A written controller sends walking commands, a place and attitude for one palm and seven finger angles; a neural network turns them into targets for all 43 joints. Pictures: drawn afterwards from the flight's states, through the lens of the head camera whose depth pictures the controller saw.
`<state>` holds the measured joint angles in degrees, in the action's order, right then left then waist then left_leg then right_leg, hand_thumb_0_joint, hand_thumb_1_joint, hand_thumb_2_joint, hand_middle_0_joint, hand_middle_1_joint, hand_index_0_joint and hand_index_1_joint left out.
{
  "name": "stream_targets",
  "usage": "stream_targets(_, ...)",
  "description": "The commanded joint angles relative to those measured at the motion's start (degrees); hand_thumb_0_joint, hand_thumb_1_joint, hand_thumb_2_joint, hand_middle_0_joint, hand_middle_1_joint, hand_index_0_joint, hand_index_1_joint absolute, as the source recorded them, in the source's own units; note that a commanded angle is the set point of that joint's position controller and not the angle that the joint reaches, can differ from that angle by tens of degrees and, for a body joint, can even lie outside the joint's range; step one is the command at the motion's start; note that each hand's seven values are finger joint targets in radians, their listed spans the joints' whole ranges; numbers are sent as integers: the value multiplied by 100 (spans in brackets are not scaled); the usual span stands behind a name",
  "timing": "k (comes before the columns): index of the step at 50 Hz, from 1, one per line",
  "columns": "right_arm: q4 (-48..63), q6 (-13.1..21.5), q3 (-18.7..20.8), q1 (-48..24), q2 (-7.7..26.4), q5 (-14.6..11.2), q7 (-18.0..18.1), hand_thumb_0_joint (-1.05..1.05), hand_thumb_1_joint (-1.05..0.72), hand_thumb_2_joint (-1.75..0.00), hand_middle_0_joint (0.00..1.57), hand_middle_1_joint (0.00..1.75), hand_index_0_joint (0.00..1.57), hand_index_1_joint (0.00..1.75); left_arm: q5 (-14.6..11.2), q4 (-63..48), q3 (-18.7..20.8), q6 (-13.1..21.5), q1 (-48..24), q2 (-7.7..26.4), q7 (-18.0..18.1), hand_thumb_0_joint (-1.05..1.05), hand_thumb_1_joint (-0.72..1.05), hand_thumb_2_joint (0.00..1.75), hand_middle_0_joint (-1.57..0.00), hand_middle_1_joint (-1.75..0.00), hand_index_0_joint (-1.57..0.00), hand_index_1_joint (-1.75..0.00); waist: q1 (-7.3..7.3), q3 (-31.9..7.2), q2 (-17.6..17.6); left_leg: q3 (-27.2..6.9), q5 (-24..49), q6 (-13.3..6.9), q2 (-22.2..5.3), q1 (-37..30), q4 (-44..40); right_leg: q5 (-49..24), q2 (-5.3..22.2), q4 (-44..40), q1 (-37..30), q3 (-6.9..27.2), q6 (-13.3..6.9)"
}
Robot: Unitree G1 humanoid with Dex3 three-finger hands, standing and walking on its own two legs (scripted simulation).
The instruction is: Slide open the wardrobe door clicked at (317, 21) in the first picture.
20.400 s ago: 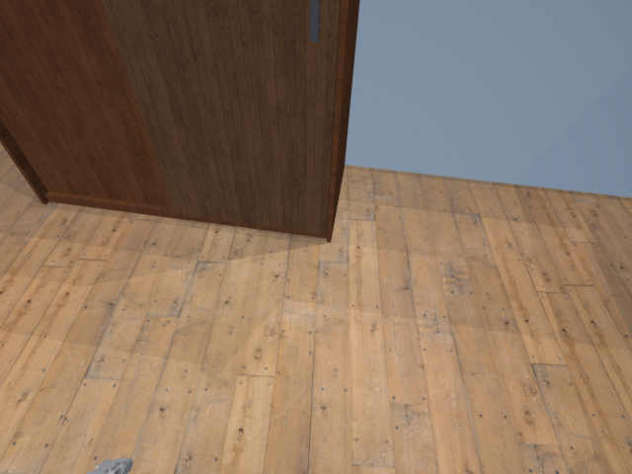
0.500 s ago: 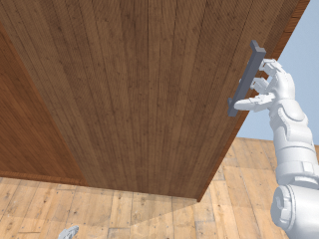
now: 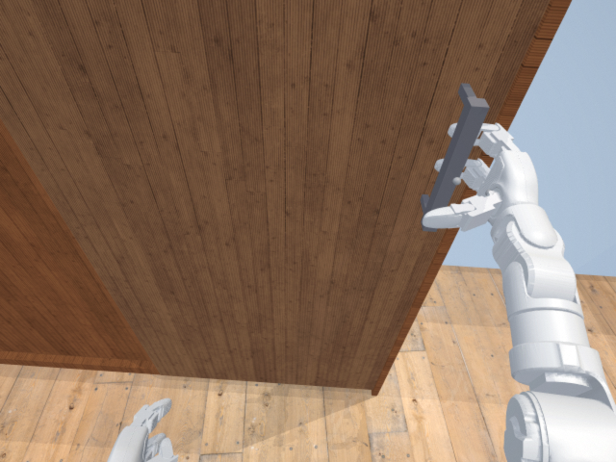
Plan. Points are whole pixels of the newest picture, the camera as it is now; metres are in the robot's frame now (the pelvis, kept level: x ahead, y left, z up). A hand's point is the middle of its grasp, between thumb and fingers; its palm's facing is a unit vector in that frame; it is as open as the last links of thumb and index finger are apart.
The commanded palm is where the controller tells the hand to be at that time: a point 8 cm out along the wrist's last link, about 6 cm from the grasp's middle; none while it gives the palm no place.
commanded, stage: slide the fingers in behind the handle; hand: right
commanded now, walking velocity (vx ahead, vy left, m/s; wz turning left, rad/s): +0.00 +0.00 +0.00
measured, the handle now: (446, 163) +0.46 -0.14 +0.18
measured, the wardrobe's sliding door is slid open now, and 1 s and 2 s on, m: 0.00 0.00 0.00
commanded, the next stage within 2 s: grip the handle and tug to test in 1.02 s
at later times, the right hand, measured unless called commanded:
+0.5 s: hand (437, 184) +0.40 -0.12 +0.19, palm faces +0.00 +1.00 +0.01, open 14.0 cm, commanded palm +0.38 -0.16 +0.19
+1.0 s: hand (436, 184) +0.40 -0.12 +0.19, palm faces +0.01 +1.00 +0.01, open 14.1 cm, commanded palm +0.38 -0.16 +0.19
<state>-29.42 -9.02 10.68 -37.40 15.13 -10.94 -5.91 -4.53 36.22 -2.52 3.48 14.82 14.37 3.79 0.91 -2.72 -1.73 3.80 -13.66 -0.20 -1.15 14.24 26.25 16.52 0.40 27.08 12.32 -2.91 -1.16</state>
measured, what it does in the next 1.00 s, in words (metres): stands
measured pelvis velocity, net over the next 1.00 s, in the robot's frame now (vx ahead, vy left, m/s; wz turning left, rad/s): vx -0.01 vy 0.01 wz -0.01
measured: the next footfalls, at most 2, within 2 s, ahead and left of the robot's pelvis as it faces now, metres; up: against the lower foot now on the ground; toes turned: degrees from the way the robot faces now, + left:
none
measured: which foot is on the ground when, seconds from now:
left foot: down 0.00-1.00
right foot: down 0.00-1.00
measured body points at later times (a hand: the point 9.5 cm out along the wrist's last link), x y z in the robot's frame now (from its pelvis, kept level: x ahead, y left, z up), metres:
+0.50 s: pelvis +0.00 +0.00 +0.00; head -0.01 +0.02 +0.45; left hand +0.15 +0.24 -0.10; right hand +0.40 -0.17 +0.19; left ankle +0.00 +0.12 -0.74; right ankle -0.03 -0.10 -0.74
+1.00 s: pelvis -0.01 +0.01 +0.00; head -0.02 +0.02 +0.45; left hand +0.12 +0.25 -0.10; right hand +0.40 -0.17 +0.19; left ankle +0.00 +0.12 -0.74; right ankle -0.03 -0.10 -0.74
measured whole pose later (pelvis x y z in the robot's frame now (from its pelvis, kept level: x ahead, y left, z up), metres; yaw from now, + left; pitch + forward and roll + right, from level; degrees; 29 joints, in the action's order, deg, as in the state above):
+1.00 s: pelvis -0.01 +0.01 +0.00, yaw -1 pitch +0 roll +0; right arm -31.0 -9.6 8.0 -38.7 12.2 -10.3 -1.4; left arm -3.8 38.2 -2.9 2.0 15.1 13.7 4.1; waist 1.0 -1.8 -1.7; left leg 4.5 -12.1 -0.9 -0.8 12.1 24.5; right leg 14.6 0.7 25.2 10.3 -2.2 -0.6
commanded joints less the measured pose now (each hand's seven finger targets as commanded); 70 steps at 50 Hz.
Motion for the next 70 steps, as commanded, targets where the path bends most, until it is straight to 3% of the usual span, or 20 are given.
stream_targets(1, 1578, 228, -11, -2793, 641, -44, 100, 0, 50, -30, 30, 120, 30, 120, 4, -764, 285, 193, -370, 682, 25, 0, 90, 90, -20, -30, -20, -30, 68, -1663, 235, -88, 2012, -162, 121, -477, -65, -2248, 71, -141, -813, 330, -56)
stream_targets(3, 1689, 136, 51, -2593, 596, -23, 204, 0, 50, -30, 30, 120, 30, 120, 33, -788, 271, 160, -432, 627, 5, 0, 90, 90, -20, -30, -20, -30, -7, -1746, 135, -83, 2174, -170, 111, -571, -26, -2463, 57, -117, -841, 316, -29)
stream_targets(5, 1590, 59, 171, -2443, 735, 19, 299, 0, 50, -30, 30, 120, 30, 120, 54, -770, 270, 83, -435, 651, 15, 0, 90, 90, -20, -30, -20, -30, -19, -1666, 454, -75, 2147, -147, 120, -637, -55, -2370, 65, -140, -726, 300, -46)
stream_targets(11, 1928, 12, 268, -2284, 787, 62, 399, 0, 50, -30, 30, 120, 30, 120, 79, -874, 244, -29, -563, 592, 8, 0, 90, 90, -20, -30, -20, -30, -89, -1727, 338, -125, 2388, -159, 102, -914, -64, -2497, 48, -183, -718, 228, -55)
stream_targets(15, 2134, -42, -209, -2354, 277, 53, 358, 0, 50, -30, 30, 120, 30, 120, 48, -902, 242, -47, -637, 555, 3, 0, 90, 90, -20, -30, -20, -30, 19, -1614, 213, -84, 2285, -156, 125, -735, -93, -2481, 62, -152, -863, 244, -47)
stream_targets(20, 1947, -183, -61, -2378, 437, 20, 407, 0, 50, -30, 30, 120, 30, 120, 61, -835, 229, -89, -639, 588, 49, 0, 90, 90, -20, -30, -20, -30, -2, -1454, 283, -88, 1908, -161, 132, -701, -205, -2024, 20, -245, -714, 273, -55)
stream_targets(34, 1497, 150, -623, -3284, -84, 66, 442, 0, 50, -30, 30, 120, 30, 120, 72, -672, 222, 30, -516, 554, 84, 0, 90, 90, -20, -30, -20, -30, 217, -1412, 271, -118, 1410, -148, 159, -452, -358, -1493, -20, -335, -816, 325, -86)
stream_targets(35, 1379, 176, -439, -3142, 132, 55, 445, 0, 50, -30, 30, 120, 30, 120, 67, -671, 239, 33, -501, 598, 88, 0, 90, 90, -20, -30, -20, -30, 152, -1405, 376, -111, 1333, -148, 168, -505, -372, -1461, -1, -356, -757, 345, -89)
stream_targets(37, 1399, 221, -528, -3383, 60, 60, 424, 0, 50, -30, 30, 120, 30, 120, 68, -653, 227, 54, -488, 577, 99, 0, 90, 90, -20, -30, -20, -30, 203, -1432, 206, -143, 1329, -144, 149, -471, -390, -1405, -26, -360, -789, 314, -99)
stream_targets(40, 1347, 308, -327, -3192, 262, 45, 408, 0, 50, -30, 30, 120, 30, 120, 69, -657, 246, 91, -483, 601, 82, 0, 90, 90, -20, -30, -20, -30, 106, -1579, 294, -132, 1383, -152, 158, -639, -378, -1477, -24, -370, -772, 308, -98)
stream_targets(42, 1366, 348, -495, -3315, 66, 16, 371, 0, 50, -30, 30, 120, 30, 120, 63, -656, 217, 118, -495, 565, 80, 0, 90, 90, -20, -30, -20, -30, 158, -1516, 247, -142, 1436, -146, 150, -613, -393, -1461, -36, -379, -772, 291, -104)
stream_targets(45, 1251, 408, -271, -3159, 314, 2, 355, 0, 50, -30, 30, 120, 30, 120, 67, -648, 228, 133, -476, 615, 77, 0, 90, 90, -20, -30, -20, -30, 92, -1442, 450, -134, 1340, -144, 164, -678, -419, -1380, -33, -417, -663, 303, -113)
stream_targets(54, 1156, 389, -163, -3235, 457, 30, 318, 0, 50, -30, 30, 120, 30, 120, 55, -677, 208, 136, -494, 597, 83, 0, 90, 90, -20, -30, -20, -30, 102, -1304, 294, -183, 1224, -129, 145, -624, -475, -1198, -47, -470, -547, 246, -117)
stream_targets(55, 1148, 410, 79, -3062, 715, 41, 344, 0, 50, -30, 30, 120, 30, 120, 62, -685, 236, 135, -478, 626, 81, 0, 90, 90, -20, -30, -20, -30, 21, -1413, 319, -169, 1261, -146, 154, -715, -450, -1305, -36, -455, -562, 268, -113)
stream_targets(56, 1199, 411, -39, -3045, 574, 40, 329, 0, 50, -30, 30, 120, 30, 120, 57, -702, 223, 121, -506, 600, 80, 0, 90, 90, -20, -30, -20, -30, 42, -1444, 317, -176, 1384, -142, 139, -754, -431, -1403, -34, -450, -588, 241, -114)
stream_targets(59, 1323, 395, -181, -2967, 359, 52, 329, 0, 36, -36, 32, 122, 32, 122, 60, -726, 226, 126, -499, 568, 48, 0, 90, 90, -20, -30, -20, -30, 31, -1546, 142, -152, 1614, -161, 151, -750, -375, -1611, -33, -419, -699, 232, -82)
stream_targets(61, 1344, 365, -38, -2719, 489, 29, 335, 0, 27, -40, 32, 123, 32, 123, 61, -764, 242, 94, -493, 608, 36, 0, 90, 90, -20, -30, -20, -30, -26, -1613, 377, -144, 1787, -155, 150, -896, -348, -1762, -24, -405, -658, 220, -93)
stream_targets(65, 1551, 305, -39, -2713, 496, 54, 349, 0, 8, -48, 35, 126, 35, 126, 69, -798, 257, 67, -524, 610, 26, 0, 90, 90, -20, -30, -20, -30, -36, -1600, 367, -138, 1818, -154, 164, -885, -345, -1816, -21, -392, -703, 216, -92)
stream_targets(67, 1550, 232, -225, -2759, 276, 58, 345, 0, -1, -52, 35, 127, 35, 127, 59, -798, 241, 47, -563, 576, 30, 0, 90, 90, -20, -30, -20, -30, 25, -1473, 246, -132, 1746, -152, 162, -742, -359, -1749, -18, -402, -728, 217, -85)
stream_targets(70, 1560, 172, -74, -2647, 429, 62, 392, 0, -15, -58, 37, 129, 37, 129, 77, -791, 258, 22, -559, 612, 39, 0, 90, 90, -20, -30, -20, -30, -16, -1470, 385, -127, 1701, -154, 174, -770, -381, -1770, -7, -398, -717, 234, -88)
